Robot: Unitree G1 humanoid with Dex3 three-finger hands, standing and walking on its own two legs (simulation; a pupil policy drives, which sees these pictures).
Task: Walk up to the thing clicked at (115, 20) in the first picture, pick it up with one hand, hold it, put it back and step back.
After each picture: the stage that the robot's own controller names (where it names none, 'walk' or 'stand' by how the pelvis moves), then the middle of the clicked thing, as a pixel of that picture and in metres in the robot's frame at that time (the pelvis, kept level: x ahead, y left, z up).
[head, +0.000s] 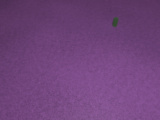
stand; (115, 22) +1.86 -0.47 -0.72
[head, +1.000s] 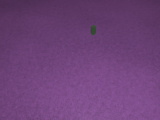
walk; (93, 30) +1.78 -0.04 -0.70
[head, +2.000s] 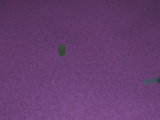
walk; (61, 50) +1.21 +0.26 -0.70
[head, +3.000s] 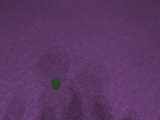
walk; (55, 84) +0.74 +0.21 -0.70
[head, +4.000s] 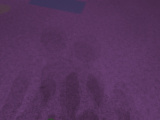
walk; out of the picture +0.44 +0.19 -0.70
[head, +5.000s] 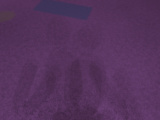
stand; out of the picture +0.31 +0.17 -0.71
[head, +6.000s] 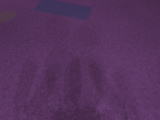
stand; out of the picture +0.31 +0.16 -0.73
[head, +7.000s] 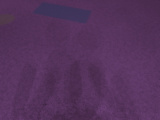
stand; out of the picture +0.30 +0.17 -0.73
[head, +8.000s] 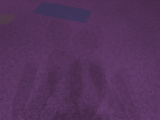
stand; out of the picture +0.30 +0.18 -0.73
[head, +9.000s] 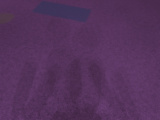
stand; out of the picture +0.29 +0.18 -0.73
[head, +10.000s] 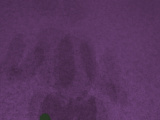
go down; out of the picture +0.32 +0.18 -0.63
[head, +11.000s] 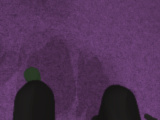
go down; (33, 77) +0.38 +0.21 -0.31
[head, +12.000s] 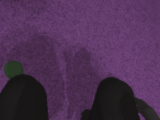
close in; (15, 72) +0.37 +0.23 -0.26
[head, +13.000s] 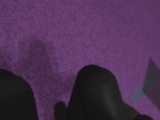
close; out of the picture +0.36 +0.25 -0.21
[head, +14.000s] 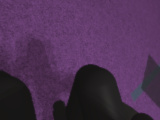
close; out of the picture +0.36 +0.26 -0.21
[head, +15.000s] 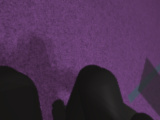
lift; out of the picture +0.33 +0.26 -0.21
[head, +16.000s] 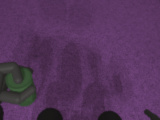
lift; (22, 88) +0.31 +0.19 +0.00
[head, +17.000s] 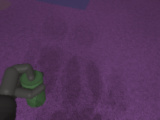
hold; (34, 89) +0.33 +0.17 +0.01
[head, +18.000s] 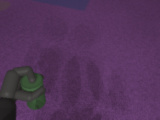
hold; (34, 91) +0.32 +0.17 +0.00
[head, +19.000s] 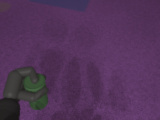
hold; (36, 92) +0.32 +0.16 +0.00
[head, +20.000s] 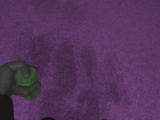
crouch; (29, 84) +0.35 +0.18 -0.06
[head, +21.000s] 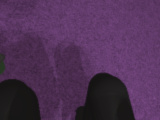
lower; out of the picture +0.40 +0.25 -0.15
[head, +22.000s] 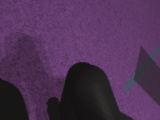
lower; out of the picture +0.39 +0.29 -0.22
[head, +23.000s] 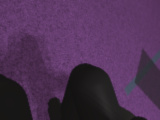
lower; out of the picture +0.39 +0.29 -0.22
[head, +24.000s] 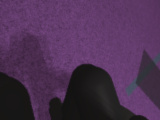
lower; out of the picture +0.38 +0.29 -0.22
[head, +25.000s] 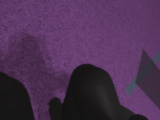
lower; out of the picture +0.37 +0.29 -0.22
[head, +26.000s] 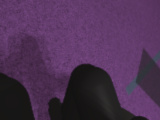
withdraw; out of the picture +0.36 +0.26 -0.22
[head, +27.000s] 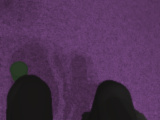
stand; (19, 72) +0.38 +0.23 -0.28
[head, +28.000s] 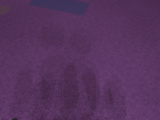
stand; out of the picture +0.32 +0.16 -0.65
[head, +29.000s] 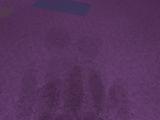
stand; out of the picture +0.34 +0.17 -0.66
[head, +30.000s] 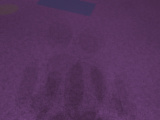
stand; out of the picture +0.34 +0.17 -0.68
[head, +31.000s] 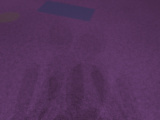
walk; out of the picture +0.34 +0.17 -0.72
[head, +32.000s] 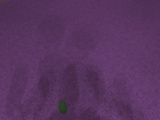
walk; (62, 107) +0.50 +0.17 -0.71
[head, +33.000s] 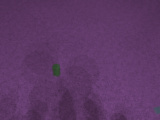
walk; (56, 70) +0.81 +0.20 -0.70
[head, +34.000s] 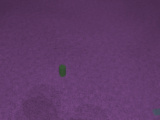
stand; (62, 70) +0.96 +0.18 -0.71
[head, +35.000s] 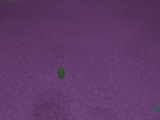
stand; (61, 73) +0.97 +0.20 -0.73
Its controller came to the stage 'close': yes
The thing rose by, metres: 0.70
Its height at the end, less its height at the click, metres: +0.00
